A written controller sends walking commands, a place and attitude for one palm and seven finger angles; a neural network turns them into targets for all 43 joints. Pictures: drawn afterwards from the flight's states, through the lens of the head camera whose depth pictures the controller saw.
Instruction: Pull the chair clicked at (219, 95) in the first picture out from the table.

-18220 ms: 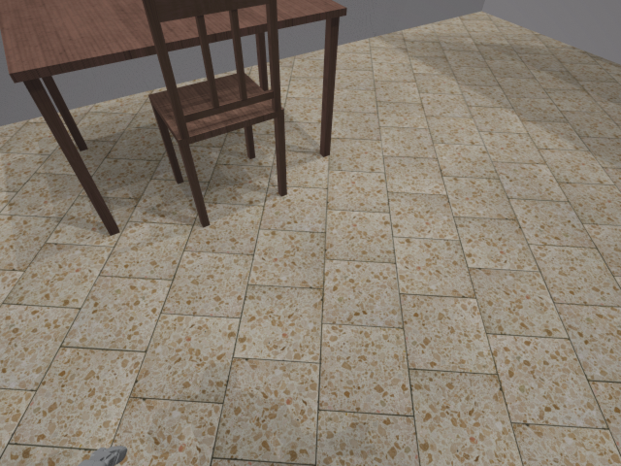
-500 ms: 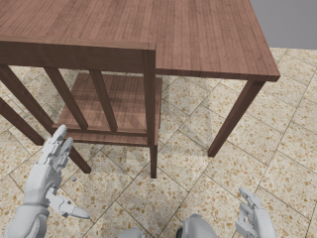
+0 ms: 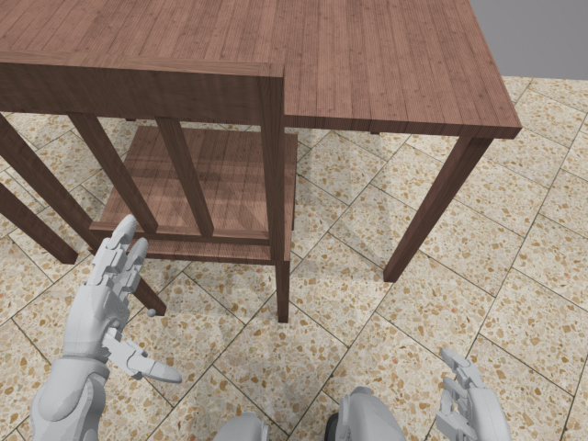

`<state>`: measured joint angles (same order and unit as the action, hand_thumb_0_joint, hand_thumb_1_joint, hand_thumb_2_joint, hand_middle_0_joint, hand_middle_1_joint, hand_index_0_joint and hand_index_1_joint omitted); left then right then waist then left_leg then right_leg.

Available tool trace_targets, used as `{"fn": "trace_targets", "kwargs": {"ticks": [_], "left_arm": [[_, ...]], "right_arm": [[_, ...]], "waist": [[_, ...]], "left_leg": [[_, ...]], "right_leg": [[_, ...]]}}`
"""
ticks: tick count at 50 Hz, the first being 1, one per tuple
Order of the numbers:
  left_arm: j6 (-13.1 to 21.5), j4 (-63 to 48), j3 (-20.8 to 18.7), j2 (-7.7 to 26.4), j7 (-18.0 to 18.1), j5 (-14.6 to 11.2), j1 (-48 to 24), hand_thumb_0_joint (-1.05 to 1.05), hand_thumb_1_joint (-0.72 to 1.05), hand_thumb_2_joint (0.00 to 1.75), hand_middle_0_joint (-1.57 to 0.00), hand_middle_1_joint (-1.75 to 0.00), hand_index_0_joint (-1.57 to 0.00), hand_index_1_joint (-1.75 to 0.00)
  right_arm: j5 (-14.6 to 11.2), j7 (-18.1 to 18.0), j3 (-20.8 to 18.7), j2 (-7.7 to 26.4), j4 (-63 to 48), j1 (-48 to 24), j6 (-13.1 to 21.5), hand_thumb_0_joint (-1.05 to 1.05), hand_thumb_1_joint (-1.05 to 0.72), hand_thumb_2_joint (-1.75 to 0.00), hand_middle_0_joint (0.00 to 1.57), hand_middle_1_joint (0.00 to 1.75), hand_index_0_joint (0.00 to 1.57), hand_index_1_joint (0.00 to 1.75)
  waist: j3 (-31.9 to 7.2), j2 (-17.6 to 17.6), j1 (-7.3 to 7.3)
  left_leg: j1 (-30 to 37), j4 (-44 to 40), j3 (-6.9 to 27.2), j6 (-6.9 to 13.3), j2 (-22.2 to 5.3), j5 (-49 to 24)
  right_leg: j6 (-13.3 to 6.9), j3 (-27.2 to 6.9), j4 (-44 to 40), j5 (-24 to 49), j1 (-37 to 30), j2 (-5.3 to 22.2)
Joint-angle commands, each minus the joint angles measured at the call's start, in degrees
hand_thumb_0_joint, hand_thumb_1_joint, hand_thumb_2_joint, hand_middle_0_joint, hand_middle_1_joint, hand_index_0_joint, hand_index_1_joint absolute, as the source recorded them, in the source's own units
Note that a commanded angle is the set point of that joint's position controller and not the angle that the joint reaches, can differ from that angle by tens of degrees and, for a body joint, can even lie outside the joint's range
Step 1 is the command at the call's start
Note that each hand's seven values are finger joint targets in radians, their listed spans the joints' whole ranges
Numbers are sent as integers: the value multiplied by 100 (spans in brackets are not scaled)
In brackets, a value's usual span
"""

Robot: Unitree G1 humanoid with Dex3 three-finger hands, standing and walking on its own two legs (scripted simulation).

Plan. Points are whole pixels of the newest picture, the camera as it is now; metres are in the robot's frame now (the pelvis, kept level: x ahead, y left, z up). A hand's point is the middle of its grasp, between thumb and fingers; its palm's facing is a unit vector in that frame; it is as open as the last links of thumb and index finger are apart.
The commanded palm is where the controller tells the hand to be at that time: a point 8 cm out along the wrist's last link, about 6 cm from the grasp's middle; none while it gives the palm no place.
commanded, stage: aim the fingers beside a spindle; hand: left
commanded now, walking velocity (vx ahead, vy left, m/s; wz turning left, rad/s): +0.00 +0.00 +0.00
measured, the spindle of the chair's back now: (122, 180) +0.49 +0.30 +0.01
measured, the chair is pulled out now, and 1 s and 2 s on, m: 0.00 0.00 0.00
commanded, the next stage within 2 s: none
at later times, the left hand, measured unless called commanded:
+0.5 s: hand (168, 291) +0.30 +0.18 +0.02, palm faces -0.01 -1.00 -0.04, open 16.9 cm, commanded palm +0.28 +0.23 +0.02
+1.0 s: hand (188, 271) +0.34 +0.16 +0.00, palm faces -0.02 -1.00 -0.04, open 16.9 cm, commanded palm +0.32 +0.21 +0.00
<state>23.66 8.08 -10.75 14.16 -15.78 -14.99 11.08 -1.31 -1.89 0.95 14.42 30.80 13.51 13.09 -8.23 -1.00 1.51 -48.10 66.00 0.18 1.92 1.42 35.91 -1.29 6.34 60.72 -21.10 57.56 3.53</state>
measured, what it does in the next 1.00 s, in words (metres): stands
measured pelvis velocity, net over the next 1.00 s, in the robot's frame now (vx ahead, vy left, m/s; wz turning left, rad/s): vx -0.01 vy -0.01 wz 0.00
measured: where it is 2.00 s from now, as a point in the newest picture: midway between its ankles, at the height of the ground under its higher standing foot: outside the picture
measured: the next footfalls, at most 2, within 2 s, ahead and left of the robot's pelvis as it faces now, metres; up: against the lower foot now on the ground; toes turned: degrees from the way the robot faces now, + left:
none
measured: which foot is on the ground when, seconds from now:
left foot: down 0.00-1.00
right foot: down 0.00-1.00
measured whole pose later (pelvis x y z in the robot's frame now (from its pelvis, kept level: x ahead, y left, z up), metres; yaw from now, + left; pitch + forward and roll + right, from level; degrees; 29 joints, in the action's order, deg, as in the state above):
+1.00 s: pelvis -0.01 -0.01 -0.02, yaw +0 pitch +23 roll +0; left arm 26.1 23.9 -10.5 13.5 -11.7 -12.2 -8.9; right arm -0.5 -1.1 0.6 14.8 32.9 12.7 8.7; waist -8.9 -1.0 2.3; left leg -57.9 72.3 -0.4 1.7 1.7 37.2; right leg -1.9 5.7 66.9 -21.9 67.8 4.0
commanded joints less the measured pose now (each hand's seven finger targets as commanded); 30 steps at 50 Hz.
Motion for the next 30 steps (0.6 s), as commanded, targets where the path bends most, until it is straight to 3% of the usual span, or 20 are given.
{"fn": "trace_targets", "kwargs": {"ticks": [1, 4, 6, 10, 14, 17, 19, 21, 26, 30], "left_arm": [[364, -1190, -441, 794, 42, -89, -470, 0, -50, 30, -6, -8, -6, -8], [436, -994, -444, 803, 101, -80, -888, 0, -50, 30, -6, -8, -6, -8], [491, -823, -417, 804, 107, -30, -1212, 0, -50, 30, -6, -8, -6, -8], [489, -745, -331, 718, 33, -21, -1182, 0, -50, 30, -6, -8, -6, -8], [390, -759, -387, 810, -8, -24, -1127, 0, -50, 30, -6, -8, -6, -8], [356, -687, -391, 729, 57, -20, -1187, 0, -50, 30, -6, -8, -6, -8], [356, -450, -617, 888, 147, -12, -1074, 0, -50, 30, -6, -8, -6, -8], [410, -383, -509, 788, 206, 21, -1446, 0, -50, 30, -6, -8, -6, -8], [579, -495, -276, 672, 161, 75, -1756, 0, -50, 30, -6, -8, -6, -8], [577, -335, -137, 587, 96, 101, -1960, 0, -50, 30, -6, -8, -6, -8]], "right_arm": [[-24, -49, -354, 804, -843, -72, 234, 0, -90, -90, 20, 30, 20, 30], [-9, -76, -336, 817, -759, -67, 223, 0, -90, -90, 20, 30, 20, 30], [-2, -84, -335, 833, -699, -62, 219, 0, -90, -90, 20, 30, 20, 30], [6, -67, -363, 826, -688, -11, 217, 0, -90, -90, 20, 30, 20, 30], [1, -42, -388, 836, -704, 19, 159, 0, -90, -90, 20, 30, 20, 30], [2, -17, -384, 809, -710, -15, 92, 0, -90, -90, 20, 30, 20, 30], [6, -12, -379, 823, -698, -15, 42, 0, -90, -90, 20, 30, 20, 30], [9, -3, -366, 810, -669, -42, 9, 0, -90, -90, 20, 30, 20, 30], [26, -2, -380, 809, -655, -34, 10, 0, -90, -90, 20, 30, 20, 30], [28, -13, -391, 828, -575, 6, 0, 0, -90, -90, 20, 30, 20, 30]], "waist": [[-1708, -138, -22], [-1493, 6, 86], [-1492, -124, 105], [-1931, -257, 35], [-2226, -129, -1], [-2081, -106, -13], [-1924, 91, -44], [-1783, 91, 37], [-2074, -210, 68], [-2170, -103, 134]], "left_leg": [[-235, -1138, 214, -255, -36, -2301], [-464, -1041, 216, -200, -42, -1995], [-503, -1011, 243, -222, -33, -1882], [-306, -968, 235, -257, -31, -2275], [-319, -913, 223, -241, -45, -2586], [-456, -897, 186, -234, -33, -2489], [-668, -889, 179, -214, -32, -2284], [-760, -855, 168, -200, -19, -2070], [-568, -777, 170, -219, -27, -2258], [-605, -703, 200, -201, -37, -2234]], "right_leg": [[-21, -393, -498, 868, -2351, -110], [-7, -421, -495, 630, -2143, -125], [-11, -415, -424, 469, -1971, -113], [-28, -413, -326, 830, -2107, -105], [-31, -443, -264, 1250, -2369, -89], [-21, -456, -242, 1253, -2324, -89], [-28, -465, -245, 1108, -2302, -104], [-20, -486, -251, 928, -2147, -97], [-37, -500, -166, 1039, -2074, -93], [-24, -503, -124, 1034, -2021, -88]]}}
